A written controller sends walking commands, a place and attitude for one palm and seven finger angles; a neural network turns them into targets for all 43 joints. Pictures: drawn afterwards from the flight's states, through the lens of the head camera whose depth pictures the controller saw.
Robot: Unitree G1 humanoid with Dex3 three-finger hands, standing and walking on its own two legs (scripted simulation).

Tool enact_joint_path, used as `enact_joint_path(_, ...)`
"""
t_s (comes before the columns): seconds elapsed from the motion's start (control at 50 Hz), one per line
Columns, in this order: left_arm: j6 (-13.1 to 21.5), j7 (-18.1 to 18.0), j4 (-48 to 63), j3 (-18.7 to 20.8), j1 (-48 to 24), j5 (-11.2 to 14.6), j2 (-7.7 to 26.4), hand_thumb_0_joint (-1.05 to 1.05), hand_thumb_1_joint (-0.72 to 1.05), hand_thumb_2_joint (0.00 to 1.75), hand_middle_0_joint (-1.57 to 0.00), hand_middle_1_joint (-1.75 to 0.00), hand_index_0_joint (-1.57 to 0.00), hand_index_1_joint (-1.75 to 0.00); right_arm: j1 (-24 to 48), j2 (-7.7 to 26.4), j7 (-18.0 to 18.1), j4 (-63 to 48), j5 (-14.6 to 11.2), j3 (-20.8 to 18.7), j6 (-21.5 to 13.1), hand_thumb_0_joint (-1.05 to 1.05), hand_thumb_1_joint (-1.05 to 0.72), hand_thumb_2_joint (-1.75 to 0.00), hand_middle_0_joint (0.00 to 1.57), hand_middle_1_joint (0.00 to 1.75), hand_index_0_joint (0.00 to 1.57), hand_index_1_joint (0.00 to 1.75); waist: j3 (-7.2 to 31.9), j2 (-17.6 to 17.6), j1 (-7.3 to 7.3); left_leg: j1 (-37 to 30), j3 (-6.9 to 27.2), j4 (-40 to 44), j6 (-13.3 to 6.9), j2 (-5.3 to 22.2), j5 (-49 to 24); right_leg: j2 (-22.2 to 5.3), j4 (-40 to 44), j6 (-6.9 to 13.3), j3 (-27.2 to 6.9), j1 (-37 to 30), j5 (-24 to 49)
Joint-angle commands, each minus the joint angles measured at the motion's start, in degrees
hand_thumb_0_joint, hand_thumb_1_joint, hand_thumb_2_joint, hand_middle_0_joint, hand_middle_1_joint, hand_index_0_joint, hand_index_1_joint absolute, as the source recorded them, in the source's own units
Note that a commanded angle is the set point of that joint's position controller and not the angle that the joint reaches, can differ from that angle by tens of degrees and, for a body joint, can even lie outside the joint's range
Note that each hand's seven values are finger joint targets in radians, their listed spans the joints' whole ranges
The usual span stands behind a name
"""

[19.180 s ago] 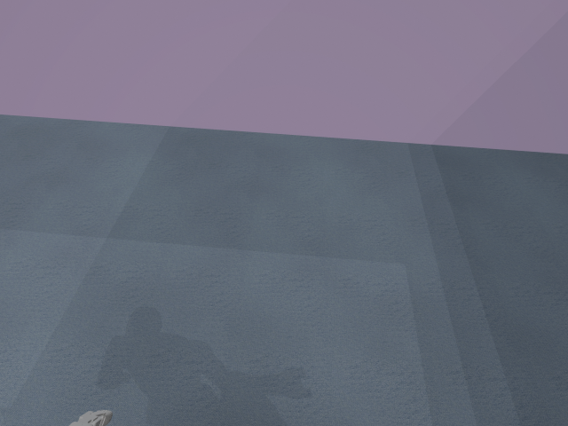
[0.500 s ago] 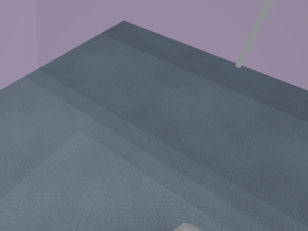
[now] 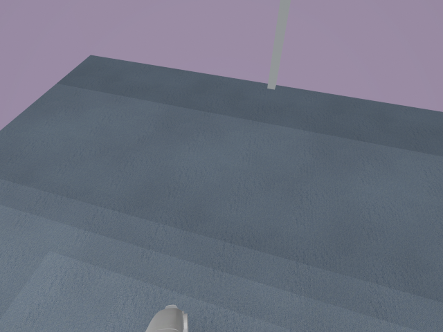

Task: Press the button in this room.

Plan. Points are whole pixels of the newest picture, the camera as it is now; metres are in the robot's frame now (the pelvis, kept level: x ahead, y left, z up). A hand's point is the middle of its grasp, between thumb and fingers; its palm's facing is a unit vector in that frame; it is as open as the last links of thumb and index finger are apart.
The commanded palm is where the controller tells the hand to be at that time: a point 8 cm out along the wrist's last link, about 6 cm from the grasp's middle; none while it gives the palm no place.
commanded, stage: turn or walk to find it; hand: left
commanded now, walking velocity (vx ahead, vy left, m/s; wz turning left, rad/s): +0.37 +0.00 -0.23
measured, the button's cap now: out of the picture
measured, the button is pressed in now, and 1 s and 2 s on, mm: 0 0 0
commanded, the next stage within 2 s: stand and wait in 1.20 s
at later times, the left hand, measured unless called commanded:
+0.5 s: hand (154, 240) +0.35 +0.19 -0.16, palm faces -0.15 -0.97 -0.21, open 7.4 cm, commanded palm none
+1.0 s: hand (191, 219) +0.41 +0.10 -0.17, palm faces -0.07 -0.98 -0.19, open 7.3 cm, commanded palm none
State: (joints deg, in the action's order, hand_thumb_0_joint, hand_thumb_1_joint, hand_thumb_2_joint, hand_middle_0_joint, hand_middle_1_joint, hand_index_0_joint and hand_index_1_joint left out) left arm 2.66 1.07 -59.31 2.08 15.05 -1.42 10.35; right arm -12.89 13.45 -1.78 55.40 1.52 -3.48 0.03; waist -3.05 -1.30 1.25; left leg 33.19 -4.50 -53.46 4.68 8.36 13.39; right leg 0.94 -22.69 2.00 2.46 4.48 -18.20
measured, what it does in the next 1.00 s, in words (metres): walks ahead: left foot, then right foot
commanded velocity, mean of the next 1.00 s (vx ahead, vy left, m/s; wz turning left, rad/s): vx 0.38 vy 0.00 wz -0.08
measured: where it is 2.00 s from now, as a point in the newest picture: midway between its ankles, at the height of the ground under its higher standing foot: (245, 228)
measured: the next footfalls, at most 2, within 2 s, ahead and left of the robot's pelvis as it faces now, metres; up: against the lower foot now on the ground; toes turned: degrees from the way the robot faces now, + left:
left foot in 0.16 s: +0.23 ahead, +0.15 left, +0.00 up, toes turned +5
right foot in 0.60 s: +0.38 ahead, -0.15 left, +0.00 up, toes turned -20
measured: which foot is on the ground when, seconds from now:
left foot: up 0.00-0.14, down 0.16-0.60, up 0.62-1.00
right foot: down 0.00-0.18, up 0.20-0.58, down 0.60-1.00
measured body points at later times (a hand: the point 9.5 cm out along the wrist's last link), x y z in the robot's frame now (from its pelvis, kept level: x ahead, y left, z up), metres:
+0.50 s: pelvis +0.22 +0.01 +0.00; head +0.24 +0.00 +0.45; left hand +0.35 +0.24 -0.14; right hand +0.15 -0.21 -0.16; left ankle +0.19 +0.15 -0.74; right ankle +0.29 -0.13 -0.70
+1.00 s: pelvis +0.43 -0.08 +0.00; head +0.44 -0.08 +0.45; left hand +0.41 +0.15 -0.15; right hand +0.49 -0.32 -0.15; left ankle +0.56 +0.05 -0.69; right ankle +0.35 -0.14 -0.74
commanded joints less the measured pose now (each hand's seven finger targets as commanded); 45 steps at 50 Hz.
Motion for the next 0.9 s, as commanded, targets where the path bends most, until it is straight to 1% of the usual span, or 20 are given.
enact_joint_path(0.0,1.71,-1.33,1.39,2.36,1.72,0.22,11.19,0.0,0.9,0.9,-0.2,-0.3,-0.2,-0.3,6.42,2.71,-0.29,-6.12,-0.13,-0.39,-2.23,0.0,-0.9,-0.9,0.2,0.3,0.2,0.3,-3.18,8.15,-2.0,0.5,-0.17,8.94,-0.76,-0.22,-3.11,-14.21,9.56,7.08,-10.65,1.64,14.42)
enact_joint_path(0.06,1.41,-1.55,0.56,2.78,1.64,0.21,11.75,0.0,0.9,0.9,-0.2,-0.3,-0.2,-0.3,5.91,2.95,-0.16,-5.9,-0.32,-0.51,-3.05,0.0,-0.9,-0.9,0.2,0.3,0.2,0.3,-2.61,7.74,-1.33,-7.02,-1.16,15.07,-2.05,-1.79,-2.0,-14.29,6.74,6.46,-10.59,1.7,16.43)
enact_joint_path(0.1,1.34,-1.63,0.05,2.86,1.1,0.44,11.11,0.0,0.9,0.9,-0.2,-0.3,-0.2,-0.3,-3.4,4.92,0.73,-2.75,0.14,-1.24,-3.86,0.0,-0.9,-0.9,0.2,0.3,0.2,0.3,1.68,2.91,3.15,-22.73,-1.8,21.96,-2.77,-4.38,-4.5,-10.73,-6.21,4.41,-8.12,5.41,24.31)
enact_joint_path(0.12,1.23,-1.4,0.35,2.67,2.16,0.8,8.97,0.0,0.9,0.9,-0.2,-0.3,-0.2,-0.3,-12.67,9.07,1.5,0.13,0.69,-2.18,-4.27,0.0,-0.9,-0.9,0.2,0.3,0.2,0.3,7.99,-4.56,6.37,-35.84,3.59,25.18,-4.35,0.43,-2.78,-6.46,-19.87,2.37,-5.56,11.0,20.35)
enact_joint_path(0.14,0.9,-0.67,0.69,2.17,6.86,1.48,5.3,0.0,0.9,0.9,-0.2,-0.3,-0.2,-0.3,-19.37,15.43,1.9,1.84,1.45,-3.5,-4.5,0.0,-0.9,-0.9,0.2,0.3,0.2,0.3,14.92,-20.02,6.58,-47.94,24.29,30.75,-9.43,16.42,-0.94,1.38,-38.93,-0.21,1.01,24.02,-6.76)
enact_joint_path(0.16,1.27,-0.78,1.63,1.65,5.24,1.09,5.33,0.0,0.9,0.9,-0.2,-0.3,-0.2,-0.3,-19.78,15.01,2.16,2.61,0.67,-3.02,-3.72,0.0,-0.9,-0.9,0.2,0.3,0.2,0.3,15.55,-19.9,6.45,-46.06,32.11,37.46,-11.44,20.32,5.65,1.14,-48.83,0.35,-3.71,28.83,-14.75)
enact_joint_path(0.2,0.97,-0.11,2.16,1.64,-1.48,0.74,5.45,0.0,0.9,0.9,-0.2,-0.3,-0.2,-0.3,-10.12,8.92,2.34,0.64,0.21,-1.86,-3.77,0.0,-0.9,-0.9,0.2,0.3,0.2,0.3,3.65,-8.94,3.93,-31.83,24.92,40.63,-12.39,18.52,12.47,-5.63,-53.8,0.3,-4.03,33.13,-5.97)
enact_joint_path(0.22,0.68,0.31,1.77,1.74,-2.16,0.14,4.66,0.0,0.9,0.9,-0.2,-0.3,-0.2,-0.3,-8.46,5.85,2.28,0.65,0.51,-1.04,-4.25,0.0,-0.9,-0.9,0.2,0.3,0.2,0.3,0.78,-6.05,2.64,-27.0,19.3,41.23,-11.17,15.97,7.93,-6.99,-52.35,-0.15,-4.04,31.98,-2.75)
enact_joint_path(0.28,-1.18,0.48,1.02,1.6,0.72,-0.22,2.09,0.0,0.9,0.9,-0.2,-0.3,-0.2,-0.3,-6.76,3.31,2.54,1.67,0.16,-0.43,-5.19,0.0,-0.9,-0.9,0.2,0.3,0.2,0.3,0.78,-4.53,-0.71,-22.41,7.13,41.8,-10.53,12.37,-1.54,-8.0,-47.29,-1.39,-2.66,28.42,0.45)
enact_joint_path(0.38,-2.18,0.92,3.99,1.81,-4.31,-0.24,0.86,0.0,0.9,0.9,-0.2,-0.3,-0.2,-0.3,-7.86,3.33,2.38,3.12,0.09,-1.17,-5.23,0.0,-0.9,-0.9,0.2,0.3,0.2,0.3,-2.64,-4.45,-1.12,-20.58,0.55,44.29,-11.65,10.83,-2.44,-9.85,-32.81,-3.01,-0.23,28.61,5.69)
enact_joint_path(0.48,-1.36,1.14,5.54,1.75,-9.45,-0.24,1.48,0.0,0.9,0.9,-0.2,-0.3,-0.2,-0.3,-9.85,4.59,2.16,4.88,0.26,-1.74,-4.58,0.0,-0.9,-0.9,0.2,0.3,0.2,0.3,-2.54,-5.32,0.27,-24.01,-2.09,40.76,-11.0,10.68,-5.01,-7.59,-16.93,-2.97,4.0,22.05,6.47)
enact_joint_path(0.52,-0.86,1.04,4.59,2.06,-6.4,-0.32,2.46,0.0,0.9,0.9,-0.2,-0.3,-0.2,-0.3,-9.17,5.15,2.18,5.33,0.31,-1.89,-4.07,0.0,-0.9,-0.9,0.2,0.3,0.2,0.3,-1.16,-4.03,-1.71,-23.84,-2.62,35.56,-9.53,10.2,-7.7,-5.85,-11.98,-2.06,5.79,14.98,7.01)
enact_joint_path(0.54,-0.52,0.86,2.63,2.47,-0.61,-0.35,3.93,0.0,0.9,0.9,-0.2,-0.3,-0.2,-0.3,-8.56,5.12,2.12,5.39,0.11,-1.75,-3.88,0.0,-0.9,-0.9,0.2,0.3,0.2,0.3,1.48,-1.65,-4.65,-22.3,-4.86,28.39,-8.08,8.36,-11.6,-3.98,-9.36,-1.51,7.32,6.53,8.04)
enact_joint_path(0.56,0.17,0.47,-0.37,3.19,8.75,-0.52,7.05,0.0,0.9,0.9,-0.2,-0.3,-0.2,-0.3,-8.23,4.52,1.83,5.49,-0.15,-1.57,-3.89,0.0,-0.9,-0.9,0.2,0.3,0.2,0.3,6.28,3.77,-8.97,-18.77,-8.01,14.44,-6.08,4.76,-12.26,-5.15,-6.05,-0.41,4.91,-4.63,6.67)
enact_joint_path(0.58,1.1,-0.42,-2.69,4.89,16.23,-0.79,14.23,0.0,0.9,0.9,-0.2,-0.3,-0.2,-0.3,-9.53,-0.06,1.3,4.06,-0.87,-0.54,-4.08,0.0,-0.9,-0.9,0.2,0.3,0.2,0.3,11.33,20.71,-10.7,-3.69,-9.67,-4.8,-3.89,-1.86,8.99,-20.53,0.56,4.29,-16.81,-16.32,2.66)
enact_joint_path(0.6,1.3,-1.06,-3.16,5.45,16.45,0.57,16.94,0.0,0.9,0.9,-0.2,-0.3,-0.2,-0.3,-7.77,0.61,1.38,1.79,-1.19,-0.16,-3.38,0.0,-0.9,-0.9,0.2,0.3,0.2,0.3,12.29,24.98,-9.35,4.07,-2.25,-15.77,-3.79,-4.61,20.27,-27.22,8.27,7.02,-31.28,-17.27,3.8)
enact_joint_path(0.62,1.1,-1.29,-1.91,4.95,11.52,0.61,14.91,0.0,0.9,0.9,-0.2,-0.3,-0.2,-0.3,-3.83,1.47,1.46,2.02,-0.94,-0.67,-3.4,0.0,-0.9,-0.9,0.2,0.3,0.2,0.3,7.67,16.61,-9.09,6.63,3.17,-21.56,-4.35,-2.05,15.24,-27.3,9.3,8.06,-29.14,-10.97,0.56)
enact_joint_path(0.66,1.37,-1.43,0.26,2.99,3.03,0.73,9.25,0.0,0.9,0.9,-0.2,-0.3,-0.2,-0.3,-2.6,0.39,1.49,3.05,-0.34,-0.72,-3.34,0.0,-0.9,-0.9,0.2,0.3,0.2,0.3,1.34,3.29,-4.58,5.08,4.43,-20.54,-4.27,1.7,4.87,-23.11,9.41,6.71,-18.63,-0.19,-0.25)
enact_joint_path(0.72,2.26,-1.65,-0.11,1.7,0.75,0.32,5.45,0.0,0.9,0.9,-0.2,-0.3,-0.2,-0.3,-7.94,-1.88,1.15,5.05,0.19,-0.46,-1.81,0.0,-0.9,-0.9,0.2,0.3,0.2,0.3,0.96,6.03,-0.67,-0.29,2.55,-14.74,-2.88,1.96,0.57,-18.51,11.58,5.11,-7.72,6.44,6.88)
enact_joint_path(0.88,3.5,-1.83,-2.81,0.73,6.87,0.49,4.98,0.0,0.9,0.9,-0.2,-0.3,-0.2,-0.3,2.72,-1.12,-0.05,0.76,0.08,-0.37,-1.46,0.0,-0.9,-0.9,0.2,0.3,0.2,0.3,-2.92,6.54,-1.85,7.4,1.37,-2.06,-1.65,1.64,-5.88,-16.94,13.0,6.1,-2.06,-0.66,18.65)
